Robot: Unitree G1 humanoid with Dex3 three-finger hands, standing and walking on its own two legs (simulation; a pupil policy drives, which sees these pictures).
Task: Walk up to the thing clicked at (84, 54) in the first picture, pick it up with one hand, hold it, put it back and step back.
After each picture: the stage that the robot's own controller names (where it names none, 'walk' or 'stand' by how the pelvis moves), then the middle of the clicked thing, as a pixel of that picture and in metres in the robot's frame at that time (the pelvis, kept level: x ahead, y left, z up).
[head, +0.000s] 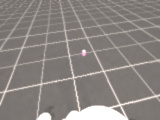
stand; (83, 52) +1.33 +0.14 -0.72
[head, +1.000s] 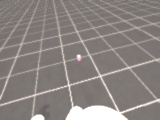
walk; (79, 57) +1.19 +0.30 -0.71
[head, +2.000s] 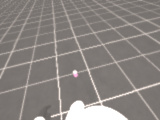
walk; (75, 73) +0.75 +0.32 -0.71
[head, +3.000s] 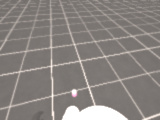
walk; (74, 93) +0.43 +0.17 -0.70
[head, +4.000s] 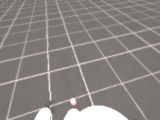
stand; (73, 101) +0.28 +0.20 -0.70
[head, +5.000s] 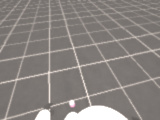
stand; (72, 103) +0.27 +0.21 -0.72
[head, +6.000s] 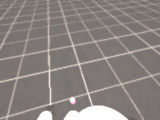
stand; (72, 100) +0.29 +0.21 -0.72
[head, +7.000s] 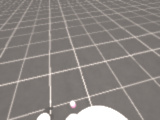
stand; (72, 104) +0.28 +0.21 -0.72
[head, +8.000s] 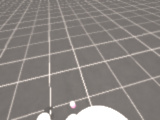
stand; (72, 104) +0.28 +0.22 -0.72
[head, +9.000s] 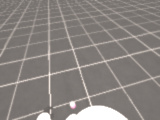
go down; (72, 104) +0.27 +0.22 -0.72
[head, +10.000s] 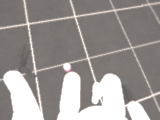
go down; (67, 67) +0.39 +0.18 -0.37
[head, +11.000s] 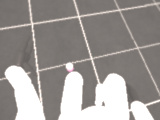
go down; (69, 67) +0.40 +0.17 -0.33
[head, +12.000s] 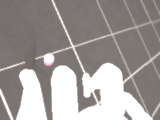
close in; (48, 60) +0.40 +0.20 -0.24
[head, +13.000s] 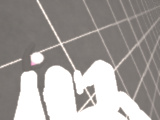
close; (36, 60) +0.40 +0.21 -0.24
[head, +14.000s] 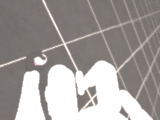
lift; (39, 60) +0.38 +0.21 -0.23
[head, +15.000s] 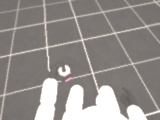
lift; (65, 73) +0.32 +0.18 -0.02
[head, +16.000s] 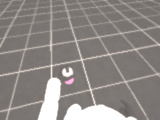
hold; (68, 76) +0.31 +0.17 +0.00
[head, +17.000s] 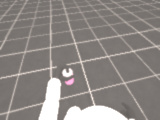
hold; (68, 76) +0.32 +0.17 -0.01
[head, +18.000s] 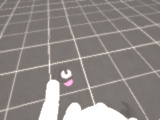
crouch; (67, 78) +0.31 +0.17 -0.04
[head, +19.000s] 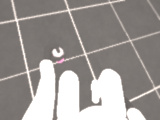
lower; (58, 55) +0.44 +0.19 -0.12
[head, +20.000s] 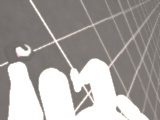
lower; (23, 53) +0.44 +0.24 -0.24
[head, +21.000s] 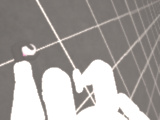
lower; (29, 52) +0.44 +0.24 -0.24
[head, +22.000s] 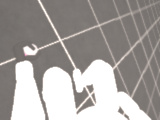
lower; (30, 52) +0.43 +0.24 -0.24
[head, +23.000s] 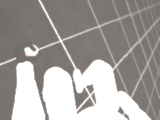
lower; (31, 52) +0.43 +0.23 -0.24
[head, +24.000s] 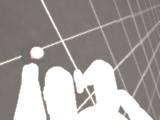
open; (35, 54) +0.42 +0.21 -0.25
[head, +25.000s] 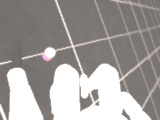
stand; (48, 54) +0.42 +0.20 -0.24
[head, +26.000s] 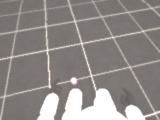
stand; (74, 81) +0.38 +0.16 -0.55
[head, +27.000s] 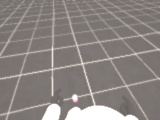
stand; (75, 98) +0.35 +0.17 -0.67
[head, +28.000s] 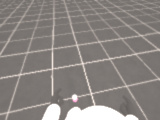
stand; (74, 98) +0.35 +0.17 -0.67
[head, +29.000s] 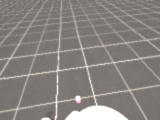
stand; (78, 99) +0.36 +0.16 -0.72
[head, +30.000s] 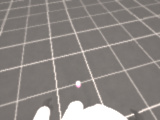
walk; (78, 84) +0.43 +0.13 -0.70
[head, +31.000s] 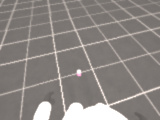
walk; (79, 73) +0.64 +0.16 -0.69
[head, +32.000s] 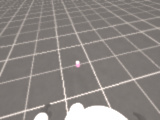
stand; (77, 63) +0.96 +0.26 -0.70
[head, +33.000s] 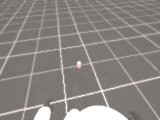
stand; (79, 64) +0.96 +0.20 -0.72
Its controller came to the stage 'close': yes
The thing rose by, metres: 0.72
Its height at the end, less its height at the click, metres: +0.00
